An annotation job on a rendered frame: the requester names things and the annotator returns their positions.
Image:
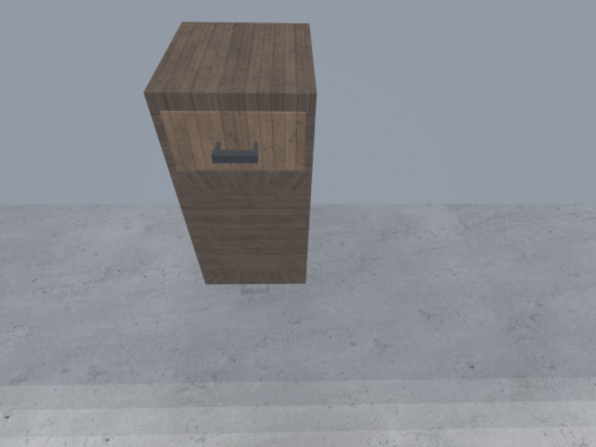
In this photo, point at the cabinet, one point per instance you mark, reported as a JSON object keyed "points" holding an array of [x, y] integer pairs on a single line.
{"points": [[246, 226]]}

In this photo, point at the handle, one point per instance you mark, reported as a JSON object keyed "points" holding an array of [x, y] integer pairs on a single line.
{"points": [[234, 156]]}

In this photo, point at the drawer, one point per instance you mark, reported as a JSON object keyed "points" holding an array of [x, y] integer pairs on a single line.
{"points": [[193, 135]]}

